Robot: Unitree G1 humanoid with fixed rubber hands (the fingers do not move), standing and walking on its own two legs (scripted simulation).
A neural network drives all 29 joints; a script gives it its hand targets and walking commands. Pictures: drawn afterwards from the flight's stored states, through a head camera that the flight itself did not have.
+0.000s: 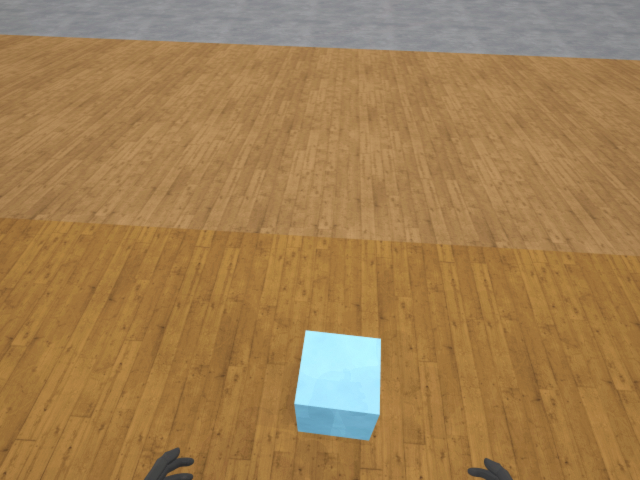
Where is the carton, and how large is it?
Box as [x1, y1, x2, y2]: [294, 330, 380, 440]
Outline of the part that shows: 306,330 294,402 298,430 368,440 379,414 380,339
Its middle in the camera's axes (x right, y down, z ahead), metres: +0.05 +0.42 +1.10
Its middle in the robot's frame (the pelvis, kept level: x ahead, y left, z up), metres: +0.45 -0.03 -0.64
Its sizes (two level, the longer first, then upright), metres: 0.210 0.200 0.250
